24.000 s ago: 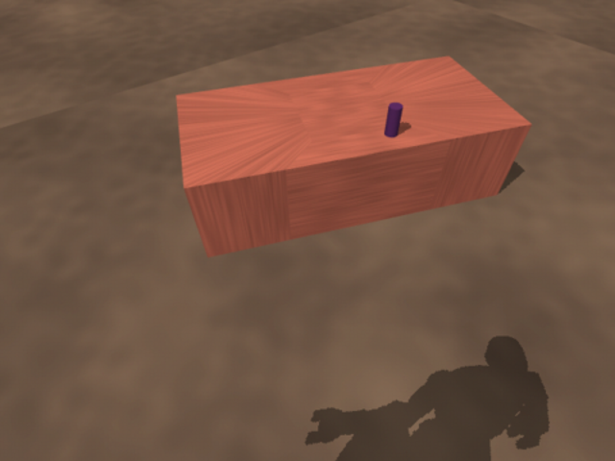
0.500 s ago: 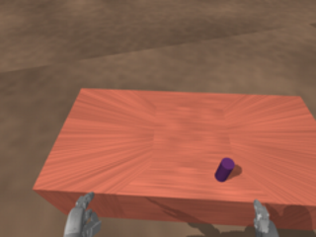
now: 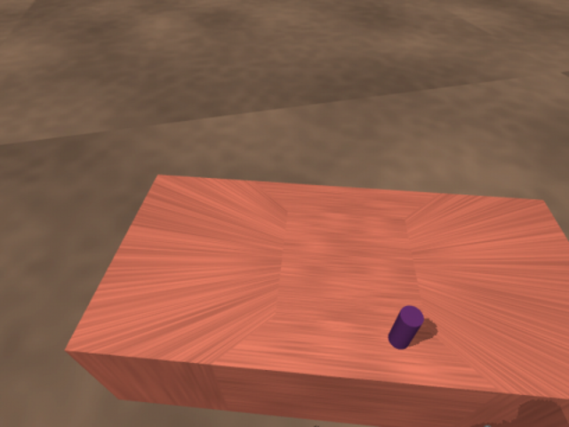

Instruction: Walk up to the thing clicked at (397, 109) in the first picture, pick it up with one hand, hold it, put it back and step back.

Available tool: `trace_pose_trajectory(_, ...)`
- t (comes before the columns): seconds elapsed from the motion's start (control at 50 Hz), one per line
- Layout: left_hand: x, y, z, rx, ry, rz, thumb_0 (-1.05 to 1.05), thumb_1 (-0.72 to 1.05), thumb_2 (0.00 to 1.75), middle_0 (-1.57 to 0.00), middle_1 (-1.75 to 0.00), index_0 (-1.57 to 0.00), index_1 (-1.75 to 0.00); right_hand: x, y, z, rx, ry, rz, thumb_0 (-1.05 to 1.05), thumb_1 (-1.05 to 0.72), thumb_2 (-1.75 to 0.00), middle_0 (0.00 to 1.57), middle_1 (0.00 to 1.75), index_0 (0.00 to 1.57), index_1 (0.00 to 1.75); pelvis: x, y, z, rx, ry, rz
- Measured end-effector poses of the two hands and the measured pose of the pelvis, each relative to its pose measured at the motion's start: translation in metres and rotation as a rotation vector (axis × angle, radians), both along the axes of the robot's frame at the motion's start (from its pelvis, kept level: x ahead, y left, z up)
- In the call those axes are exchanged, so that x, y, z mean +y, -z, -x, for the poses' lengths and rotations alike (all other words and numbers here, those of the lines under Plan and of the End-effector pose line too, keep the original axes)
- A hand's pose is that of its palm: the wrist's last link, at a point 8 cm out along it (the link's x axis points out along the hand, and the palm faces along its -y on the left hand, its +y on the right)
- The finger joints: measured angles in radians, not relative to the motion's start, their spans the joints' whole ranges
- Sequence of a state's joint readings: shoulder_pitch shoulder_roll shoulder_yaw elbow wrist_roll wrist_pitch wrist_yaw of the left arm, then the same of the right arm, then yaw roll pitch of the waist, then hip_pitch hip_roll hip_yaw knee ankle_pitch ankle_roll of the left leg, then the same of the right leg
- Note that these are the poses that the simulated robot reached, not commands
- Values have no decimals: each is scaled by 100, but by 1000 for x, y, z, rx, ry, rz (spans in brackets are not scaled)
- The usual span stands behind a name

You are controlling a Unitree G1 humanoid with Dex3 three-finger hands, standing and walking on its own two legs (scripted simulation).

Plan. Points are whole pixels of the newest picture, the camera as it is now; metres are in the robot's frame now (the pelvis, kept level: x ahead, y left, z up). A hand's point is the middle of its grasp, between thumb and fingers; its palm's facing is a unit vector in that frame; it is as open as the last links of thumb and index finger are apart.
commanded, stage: home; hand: right
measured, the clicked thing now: (404, 328) +0.43 -0.25 -0.31
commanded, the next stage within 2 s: stand in 1.42 s
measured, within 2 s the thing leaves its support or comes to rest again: neither
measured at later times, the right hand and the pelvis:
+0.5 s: hand out of the picture +0.03 -0.27 -0.14, palm faces -0.02 +0.93 -0.37, open 17.2 cm; pelvis -0.02 -0.02 +0.02, yaw +0 degrees
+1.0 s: hand out of the picture +0.03 -0.25 -0.14, palm faces -0.03 +0.93 -0.36, open 17.3 cm; pelvis -0.01 +0.00 +0.02, yaw +0 degrees
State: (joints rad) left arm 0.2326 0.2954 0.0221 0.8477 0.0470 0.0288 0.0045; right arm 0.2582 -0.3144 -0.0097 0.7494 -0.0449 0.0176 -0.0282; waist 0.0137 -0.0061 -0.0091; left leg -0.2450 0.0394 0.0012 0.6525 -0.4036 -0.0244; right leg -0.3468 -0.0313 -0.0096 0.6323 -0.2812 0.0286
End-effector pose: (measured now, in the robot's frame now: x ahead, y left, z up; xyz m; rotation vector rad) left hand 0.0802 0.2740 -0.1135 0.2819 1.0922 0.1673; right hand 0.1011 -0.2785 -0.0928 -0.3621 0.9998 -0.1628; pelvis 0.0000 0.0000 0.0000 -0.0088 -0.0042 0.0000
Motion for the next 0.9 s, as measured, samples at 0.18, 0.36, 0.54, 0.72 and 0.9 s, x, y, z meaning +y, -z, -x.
trace_pose_trajectory(0.18, -7, 2, 20, 106, -27, 13, 1, 90, 90, -20, -30, -21, -30, -21, 2, 40, 145, 79, 18, -1, 53, -5, 6, 5, 5, 5, -9, -12, -1, -33, 0, 1)
trace_pose_trajectory(0.36, -7, -5, 24, 113, -34, 2, 1, 90, 90, -20, -30, -21, -30, -27, 4, 63, 200, 102, 13, -1, 51, -7, 6, 5, 6, 6, -14, -18, 7, -60, 3, -2)
trace_pose_trajectory(0.54, 1, -10, 35, 121, -41, -21, 1, 90, 90, -20, -30, -21, -30, -31, 5, 76, 221, 99, 5, -1, 49, -8, 7, 5, 6, 6, -16, -20, 18, -65, 4, -3)
trace_pose_trajectory(0.72, 8, -7, 49, 169, -46, -21, 1, 90, 90, -20, -30, -21, -30, -31, 5, 91, 265, 106, 10, -1, 50, -7, 7, 5, 6, 6, -12, -20, 21, -55, 7, -5)
trace_pose_trajectory(0.9, 11, -5, 48, 182, -50, -9, 1, 90, 90, -20, -30, -21, -30, -24, 5, 86, 265, 106, 8, -1, 50, -7, 7, 5, 6, 6, -6, -21, 17, -58, 7, -8)
